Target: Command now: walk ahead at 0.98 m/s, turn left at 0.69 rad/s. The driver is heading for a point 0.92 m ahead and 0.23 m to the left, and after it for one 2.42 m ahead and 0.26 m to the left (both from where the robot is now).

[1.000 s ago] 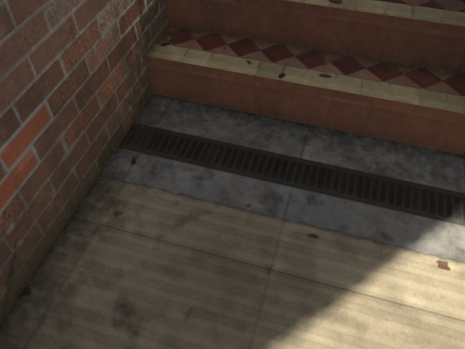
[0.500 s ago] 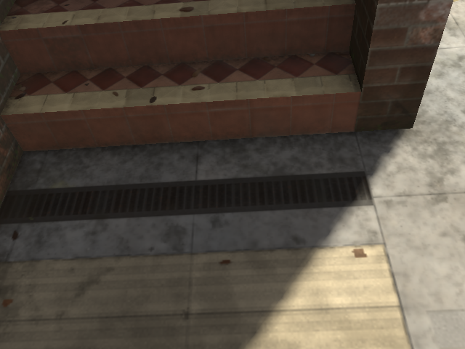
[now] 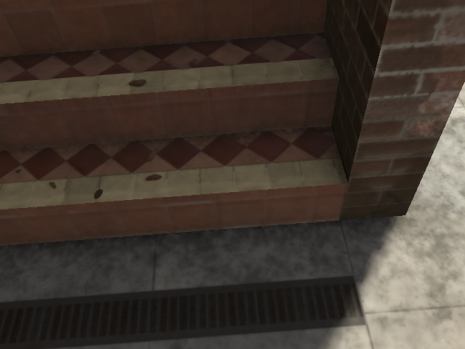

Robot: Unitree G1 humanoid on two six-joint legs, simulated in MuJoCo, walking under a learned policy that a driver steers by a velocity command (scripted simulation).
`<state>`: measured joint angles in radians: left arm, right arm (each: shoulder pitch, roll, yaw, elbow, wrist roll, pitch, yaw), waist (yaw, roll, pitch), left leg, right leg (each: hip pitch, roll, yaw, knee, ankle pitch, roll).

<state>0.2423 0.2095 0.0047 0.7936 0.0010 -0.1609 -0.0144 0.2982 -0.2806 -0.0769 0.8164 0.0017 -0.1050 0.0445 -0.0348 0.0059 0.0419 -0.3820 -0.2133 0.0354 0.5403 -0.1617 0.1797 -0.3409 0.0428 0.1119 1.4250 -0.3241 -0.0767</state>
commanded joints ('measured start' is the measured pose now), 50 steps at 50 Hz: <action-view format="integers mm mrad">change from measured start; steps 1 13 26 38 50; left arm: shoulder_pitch -8 -262 -120 92 -76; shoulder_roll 107 205 214 294 -21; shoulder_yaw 21 74 87 57 -27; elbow -134 -328 -107 -148 -228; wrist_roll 15 -31 -1 -10 -44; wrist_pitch -32 -20 26 34 118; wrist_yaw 2 45 37 8 59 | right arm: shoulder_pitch -13 121 -119 2 148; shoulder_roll -57 -85 -35 -232 -39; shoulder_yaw -1 -16 37 -39 51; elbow -86 -42 -297 -334 -9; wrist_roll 2 56 2 -16 -26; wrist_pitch -26 10 69 56 36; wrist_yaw -2 -45 -20 -28 -33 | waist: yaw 96 22 -7 -44 -8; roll -147 98 -105 102 21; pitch -22 -64 -13 -467 20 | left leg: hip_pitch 214 169 -246 640 286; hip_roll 297 190 314 513 506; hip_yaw -662 -536 -68 -805 -376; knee -375 -52 434 -216 -261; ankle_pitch -217 281 36 -282 -430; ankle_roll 186 -18 -178 231 40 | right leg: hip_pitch -365 147 107 -519 -1050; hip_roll -95 0 -271 -67 -61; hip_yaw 76 -18 -107 40 27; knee -71 -1003 -1194 121 862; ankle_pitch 41 335 749 -120 -119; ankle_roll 11 99 -68 83 79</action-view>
